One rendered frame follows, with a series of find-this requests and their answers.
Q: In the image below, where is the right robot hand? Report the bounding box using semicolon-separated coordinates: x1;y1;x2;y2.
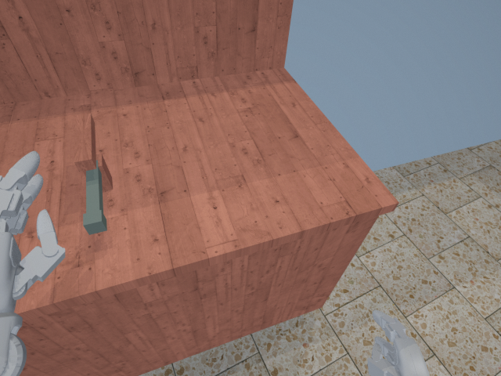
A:
367;309;430;376

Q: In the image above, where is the counter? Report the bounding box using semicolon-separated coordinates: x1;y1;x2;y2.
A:
0;0;399;376

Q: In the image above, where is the left robot hand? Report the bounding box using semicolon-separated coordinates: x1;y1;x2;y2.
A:
0;151;65;313

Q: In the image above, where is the robot left forearm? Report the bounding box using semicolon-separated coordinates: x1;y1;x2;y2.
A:
0;313;27;376

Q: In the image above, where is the tap lever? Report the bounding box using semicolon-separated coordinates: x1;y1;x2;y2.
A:
83;160;107;235

